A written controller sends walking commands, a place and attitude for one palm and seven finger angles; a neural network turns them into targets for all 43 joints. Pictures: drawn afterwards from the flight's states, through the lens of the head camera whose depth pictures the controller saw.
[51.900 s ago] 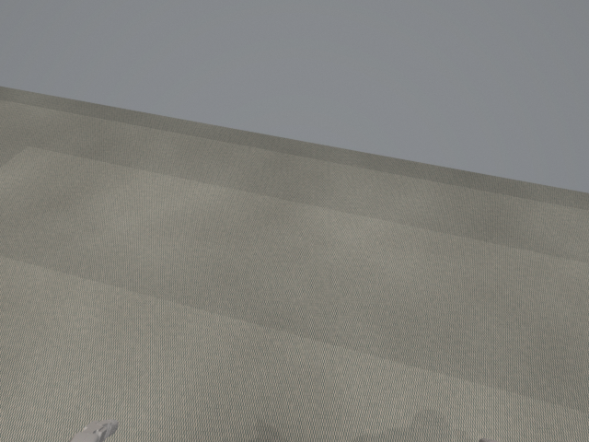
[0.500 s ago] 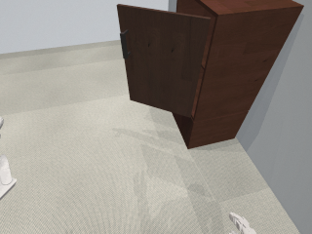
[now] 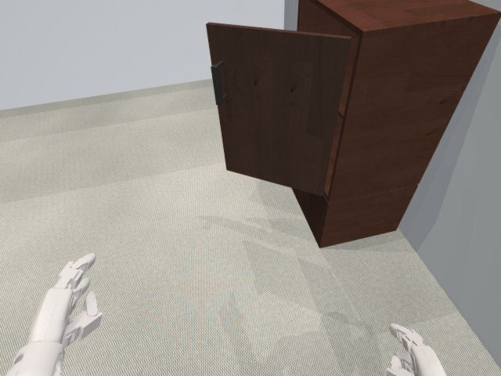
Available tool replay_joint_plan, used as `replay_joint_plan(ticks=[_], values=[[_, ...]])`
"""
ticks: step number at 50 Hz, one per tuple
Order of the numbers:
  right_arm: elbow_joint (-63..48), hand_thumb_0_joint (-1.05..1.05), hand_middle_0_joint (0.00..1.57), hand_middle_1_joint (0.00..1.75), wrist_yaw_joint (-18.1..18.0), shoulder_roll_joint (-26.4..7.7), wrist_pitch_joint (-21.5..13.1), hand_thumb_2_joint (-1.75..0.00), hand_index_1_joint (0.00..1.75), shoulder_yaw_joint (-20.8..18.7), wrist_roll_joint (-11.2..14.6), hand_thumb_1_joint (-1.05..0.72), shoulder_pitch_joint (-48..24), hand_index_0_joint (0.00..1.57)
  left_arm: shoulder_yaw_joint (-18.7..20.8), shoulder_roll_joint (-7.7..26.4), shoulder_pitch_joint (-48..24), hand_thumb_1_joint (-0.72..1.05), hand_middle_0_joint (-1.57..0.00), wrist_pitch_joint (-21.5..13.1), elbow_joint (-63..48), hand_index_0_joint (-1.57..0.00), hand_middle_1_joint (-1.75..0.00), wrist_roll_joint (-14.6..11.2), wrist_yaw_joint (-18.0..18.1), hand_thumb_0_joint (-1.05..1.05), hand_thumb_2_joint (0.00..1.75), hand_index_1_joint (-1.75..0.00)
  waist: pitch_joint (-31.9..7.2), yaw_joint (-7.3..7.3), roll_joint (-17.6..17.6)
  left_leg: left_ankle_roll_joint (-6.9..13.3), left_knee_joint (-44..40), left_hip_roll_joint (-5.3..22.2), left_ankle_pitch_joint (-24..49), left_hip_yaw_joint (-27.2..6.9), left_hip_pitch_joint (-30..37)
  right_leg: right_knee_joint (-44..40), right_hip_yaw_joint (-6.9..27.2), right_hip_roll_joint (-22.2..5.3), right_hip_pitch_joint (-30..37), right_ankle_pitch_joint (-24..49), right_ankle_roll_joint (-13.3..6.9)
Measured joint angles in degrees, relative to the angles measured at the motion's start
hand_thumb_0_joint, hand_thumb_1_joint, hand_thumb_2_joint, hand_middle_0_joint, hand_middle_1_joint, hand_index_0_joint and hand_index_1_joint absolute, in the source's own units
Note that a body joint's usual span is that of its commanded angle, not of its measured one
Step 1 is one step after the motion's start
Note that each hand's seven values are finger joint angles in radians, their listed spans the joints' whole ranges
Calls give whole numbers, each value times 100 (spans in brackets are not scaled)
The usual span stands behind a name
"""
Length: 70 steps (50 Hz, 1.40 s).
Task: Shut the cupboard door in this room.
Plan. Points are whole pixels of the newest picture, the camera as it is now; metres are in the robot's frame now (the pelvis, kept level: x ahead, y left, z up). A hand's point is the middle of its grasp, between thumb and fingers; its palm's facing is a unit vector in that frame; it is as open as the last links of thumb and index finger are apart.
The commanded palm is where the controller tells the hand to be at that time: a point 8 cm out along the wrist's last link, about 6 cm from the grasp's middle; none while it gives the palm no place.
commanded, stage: let the arm hang, fingers relaxed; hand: left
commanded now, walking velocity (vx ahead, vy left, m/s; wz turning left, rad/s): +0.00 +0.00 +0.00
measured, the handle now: (220, 83) +0.97 +0.17 +0.01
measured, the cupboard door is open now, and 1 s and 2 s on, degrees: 53 53 53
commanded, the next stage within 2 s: look to check the result in 0.98 s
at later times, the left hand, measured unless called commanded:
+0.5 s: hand out of the picture -0.13 +0.18 -0.16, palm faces +0.05 -0.97 -0.22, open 7.3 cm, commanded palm none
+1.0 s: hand out of the picture -0.05 +0.14 -0.17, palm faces +0.04 -0.99 -0.14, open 7.4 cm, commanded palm none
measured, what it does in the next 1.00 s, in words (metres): stands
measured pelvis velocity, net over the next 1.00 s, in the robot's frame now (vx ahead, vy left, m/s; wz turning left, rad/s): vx -0.03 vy -0.01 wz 0.01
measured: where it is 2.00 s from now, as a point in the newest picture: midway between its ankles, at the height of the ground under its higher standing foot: outside the picture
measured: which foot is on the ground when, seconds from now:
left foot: down 0.00-1.00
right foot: down 0.00-1.00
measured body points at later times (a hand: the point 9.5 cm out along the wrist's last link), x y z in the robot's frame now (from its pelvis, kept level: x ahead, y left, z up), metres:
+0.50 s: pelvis -0.04 +0.00 +0.01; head -0.03 +0.00 +0.46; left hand -0.13 +0.23 -0.14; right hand -0.05 -0.23 -0.15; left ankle +0.05 +0.09 -0.73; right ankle -0.05 -0.13 -0.73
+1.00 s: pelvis -0.03 -0.01 +0.01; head -0.03 +0.00 +0.46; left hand -0.05 +0.19 -0.15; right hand -0.07 -0.22 -0.15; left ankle +0.05 +0.09 -0.73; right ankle -0.05 -0.13 -0.73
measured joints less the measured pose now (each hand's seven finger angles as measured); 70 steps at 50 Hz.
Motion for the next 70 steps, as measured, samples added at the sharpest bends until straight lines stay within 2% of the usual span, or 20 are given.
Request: replay_joint_plan(ticks=[3,8,10,13,20,29,37,46,56,70], values=[[306,1,20,30,19,-3,174,-90,30,38,-71,-91,-20,20,-578,-466,-248,90,-20,365,1742,-20,-30,67,-149,1,90,-30,140,-52,7,38,-26,-63,79,15,26,120,4,-68,-36,5,25],[750,1,20,30,55,407,420,-90,30,175,-143,-91,375,20,-1038,-1040,-35,91,-20,510,3547,-20,-30,60,-187,2,90,-30,428,-136,-538,9,-222,-111,246,-33,206,82,-51,-102,96,55,-14],[988,1,20,30,44,587,489,-90,30,204,-148,-91,577,20,-920,-1029,46,96,-21,500,4037,-21,-30,44,-82,1,90,-30,513,-105,-725,-12,-315,-87,317,-93,253,-54,-108,-63,175,140,-34],[1326,1,20,30,1,748,568,-90,30,184,-146,-91,827,20,-908,-963,194,98,-21,460,4599,-21,-30,42,-124,1,90,-30,609,-57,-823,-27,-474,-57,438,-165,304,-310,-176,-10,286,303,-62],[1832,1,20,30,-122,790,589,-90,30,16,-99,-91,1097,20,-902,-1058,509,94,-21,336,5423,-20,-30,54,-133,1,90,-30,678,0,-526,18,-875,-94,706,-140,441,-664,-155,-30,386,569,-51],[2080,1,20,30,-149,892,510,-90,30,-53,-86,-91,1040,20,-850,-1117,510,91,-20,245,5816,-20,-30,69,-53,1,90,-30,507,-60,-280,19,-1066,-114,821,-32,581,-620,-32,-59,374,601,-42],[2154,1,20,30,-136,1037,503,-90,30,-64,-105,-91,1038,20,-845,-1260,209,91,-20,196,5721,-20,-30,80,-34,1,90,-30,320,-99,-345,-30,-1030,-92,787,-45,566,-535,1,-21,324,564,-71],[2226,1,20,30,-167,1144,465,-90,30,-58,-115,-91,1167,20,-870,-1467,-65,90,-20,170,5639,-20,-30,66,-51,1,90,-30,342,-167,-505,-51,-970,-72,753,-78,534,-517,-19,6,319,520,-86],[2277,1,20,30,-196,1143,400,-90,30,-52,-89,-91,1152,20,-848,-1461,-51,90,-20,119,5711,-20,-30,48,-36,1,90,-30,533,-135,-473,-76,-1132,-89,780,-101,601,-668,-38,1,388,529,-104],[2289,1,20,30,-216,1016,382,-90,30,-24,-66,-92,787,20,-887,-1350,-1,90,-20,93,5870,-20,-30,31,-2,1,90,-30,587,-69,-448,-148,-1127,-36,611,-93,836,-835,-16,58,689,457,-153]])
